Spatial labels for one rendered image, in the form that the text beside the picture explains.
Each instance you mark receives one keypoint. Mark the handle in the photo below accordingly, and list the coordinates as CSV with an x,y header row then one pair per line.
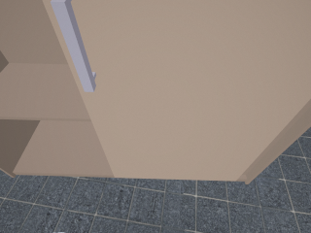
x,y
66,19

